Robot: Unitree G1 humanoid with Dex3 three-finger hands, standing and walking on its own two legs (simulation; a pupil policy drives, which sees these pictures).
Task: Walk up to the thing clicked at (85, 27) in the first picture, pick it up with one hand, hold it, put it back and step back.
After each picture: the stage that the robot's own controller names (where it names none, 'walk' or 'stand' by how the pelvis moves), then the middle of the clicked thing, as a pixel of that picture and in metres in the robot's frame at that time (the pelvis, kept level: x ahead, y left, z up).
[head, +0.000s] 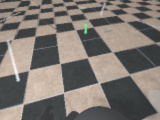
stand; (85, 29) +2.13 +0.15 -0.66
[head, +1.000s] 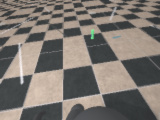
walk; (92, 34) +2.02 +0.09 -0.65
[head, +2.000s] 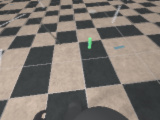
walk; (89, 43) +1.46 +0.09 -0.65
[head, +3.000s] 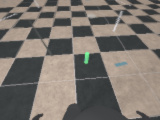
walk; (86, 58) +1.01 +0.08 -0.63
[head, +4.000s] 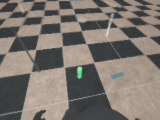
walk; (79, 72) +0.70 +0.11 -0.64
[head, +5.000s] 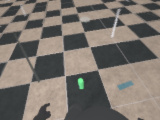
walk; (81, 84) +0.48 +0.14 -0.64
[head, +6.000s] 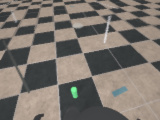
stand; (74, 92) +0.39 +0.19 -0.63
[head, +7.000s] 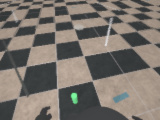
stand; (74, 98) +0.33 +0.17 -0.65
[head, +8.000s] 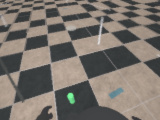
stand; (71, 98) +0.33 +0.22 -0.65
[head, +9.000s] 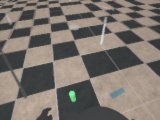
stand; (72, 96) +0.35 +0.20 -0.66
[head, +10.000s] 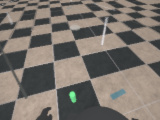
stand; (73, 97) +0.34 +0.20 -0.66
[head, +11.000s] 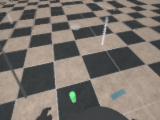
go down; (73, 97) +0.34 +0.20 -0.66
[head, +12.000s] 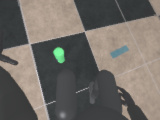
go down; (60, 56) +0.44 +0.21 -0.28
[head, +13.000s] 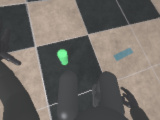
approach; (63, 58) +0.44 +0.20 -0.27
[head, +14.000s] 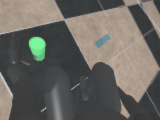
close in; (38, 51) +0.43 +0.25 -0.17
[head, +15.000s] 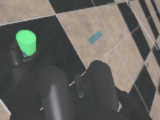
close; (28, 48) +0.44 +0.26 -0.16
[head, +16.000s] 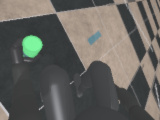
lift; (31, 50) +0.41 +0.26 -0.17
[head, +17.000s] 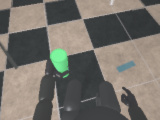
lift; (62, 65) +0.34 +0.19 +0.02
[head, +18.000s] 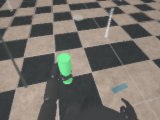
hold; (66, 70) +0.32 +0.17 +0.05
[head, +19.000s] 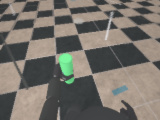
hold; (67, 70) +0.32 +0.16 +0.05
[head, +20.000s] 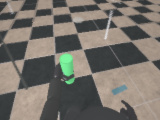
crouch; (68, 70) +0.32 +0.16 +0.04
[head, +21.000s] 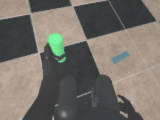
crouch; (58, 50) +0.45 +0.19 -0.04
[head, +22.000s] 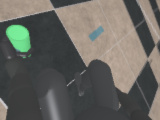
lower; (22, 45) +0.45 +0.27 -0.17
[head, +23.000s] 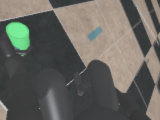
lower; (21, 43) +0.46 +0.28 -0.17
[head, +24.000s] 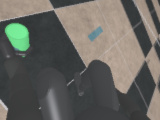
lower; (21, 44) +0.45 +0.28 -0.17
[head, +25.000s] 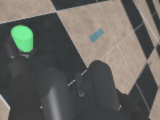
lower; (25, 45) +0.44 +0.27 -0.16
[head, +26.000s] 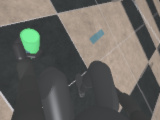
loosen; (32, 47) +0.44 +0.25 -0.16
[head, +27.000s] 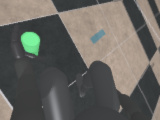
withdraw; (31, 47) +0.44 +0.25 -0.17
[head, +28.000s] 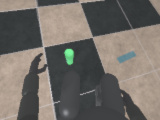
walk; (69, 57) +0.47 +0.19 -0.29
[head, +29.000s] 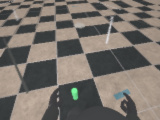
stand; (75, 94) +0.38 +0.17 -0.59
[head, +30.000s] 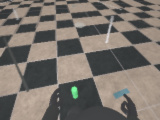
stand; (74, 92) +0.39 +0.17 -0.60
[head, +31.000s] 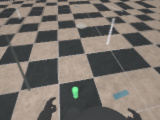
stand; (75, 92) +0.40 +0.16 -0.62
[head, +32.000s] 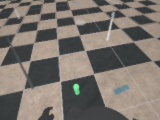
walk; (76, 89) +0.41 +0.17 -0.65
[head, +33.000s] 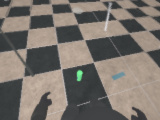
walk; (79, 76) +0.53 +0.08 -0.64
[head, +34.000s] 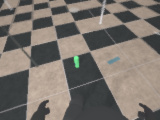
walk; (76, 62) +0.79 +0.24 -0.62
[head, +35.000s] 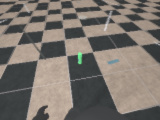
stand; (79, 58) +1.02 +0.19 -0.64
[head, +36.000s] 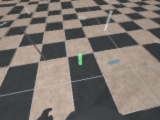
stand; (80, 59) +1.01 +0.19 -0.66
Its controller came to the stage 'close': yes
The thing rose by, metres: 0.69
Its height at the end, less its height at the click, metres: +0.00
